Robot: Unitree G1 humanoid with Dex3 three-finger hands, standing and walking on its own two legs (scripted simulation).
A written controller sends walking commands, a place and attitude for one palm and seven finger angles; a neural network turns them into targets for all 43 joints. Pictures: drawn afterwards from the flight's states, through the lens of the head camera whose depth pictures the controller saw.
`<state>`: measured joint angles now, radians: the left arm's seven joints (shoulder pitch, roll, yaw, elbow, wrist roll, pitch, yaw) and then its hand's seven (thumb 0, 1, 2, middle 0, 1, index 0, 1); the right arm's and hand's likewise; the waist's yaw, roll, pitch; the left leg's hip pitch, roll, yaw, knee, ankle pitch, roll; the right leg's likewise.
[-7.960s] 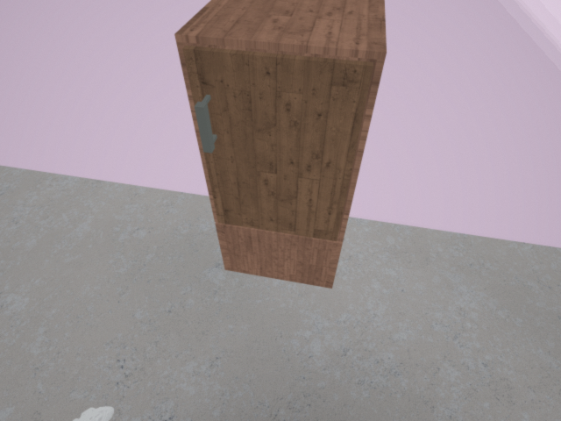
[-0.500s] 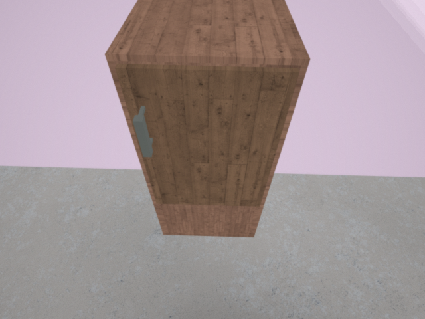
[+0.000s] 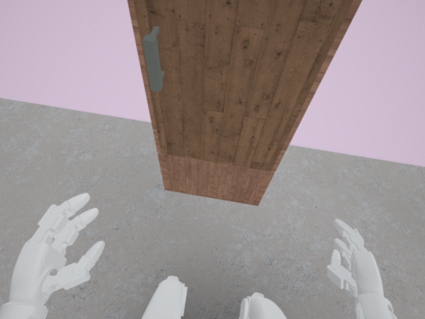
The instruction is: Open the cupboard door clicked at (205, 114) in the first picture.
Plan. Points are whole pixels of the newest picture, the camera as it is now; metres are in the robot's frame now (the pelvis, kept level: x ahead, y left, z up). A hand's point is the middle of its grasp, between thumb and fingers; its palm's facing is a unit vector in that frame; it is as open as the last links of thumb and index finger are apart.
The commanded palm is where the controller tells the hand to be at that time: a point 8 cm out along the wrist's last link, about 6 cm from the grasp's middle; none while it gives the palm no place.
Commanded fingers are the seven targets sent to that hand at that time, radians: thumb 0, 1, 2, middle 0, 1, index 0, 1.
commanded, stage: raise the hand with hooked fingers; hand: left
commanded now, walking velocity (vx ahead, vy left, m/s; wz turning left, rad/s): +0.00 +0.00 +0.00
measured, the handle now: (156, 59) +0.62 +0.22 +0.10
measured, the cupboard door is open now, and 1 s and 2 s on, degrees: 0 0 0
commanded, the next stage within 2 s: move the hooked fingers beside the handle in 1.58 s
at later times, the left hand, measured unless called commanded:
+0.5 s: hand (73, 213) +0.25 +0.26 +0.06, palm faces -0.02 -1.00 -0.07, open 12.2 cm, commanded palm +0.23 +0.32 +0.08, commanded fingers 0.00 -0.31 0.38 -0.29 -1.08 -0.29 -1.08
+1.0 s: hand (53, 168) +0.30 +0.30 +0.11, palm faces +0.00 -1.00 -0.07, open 13.9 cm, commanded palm +0.28 +0.35 +0.11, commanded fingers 0.00 -0.50 0.30 -0.30 -1.20 -0.30 -1.20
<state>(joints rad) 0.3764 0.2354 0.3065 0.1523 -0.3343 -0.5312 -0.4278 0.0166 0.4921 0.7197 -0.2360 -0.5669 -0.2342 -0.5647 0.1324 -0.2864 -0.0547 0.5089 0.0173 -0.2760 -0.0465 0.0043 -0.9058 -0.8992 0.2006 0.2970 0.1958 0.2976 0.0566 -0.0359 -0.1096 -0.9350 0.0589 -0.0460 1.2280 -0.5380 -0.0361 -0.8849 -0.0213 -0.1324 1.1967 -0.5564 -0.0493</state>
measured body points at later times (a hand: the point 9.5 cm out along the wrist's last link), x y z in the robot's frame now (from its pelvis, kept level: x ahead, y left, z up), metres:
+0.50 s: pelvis +0.00 +0.03 +0.02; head +0.07 +0.04 +0.47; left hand +0.25 +0.32 +0.07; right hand +0.13 -0.24 -0.06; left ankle +0.03 +0.14 -0.64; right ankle +0.02 -0.10 -0.64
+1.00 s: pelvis +0.02 +0.04 +0.04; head +0.08 +0.05 +0.49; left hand +0.30 +0.36 +0.11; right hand +0.18 -0.20 -0.04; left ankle +0.03 +0.14 -0.64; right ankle +0.02 -0.09 -0.64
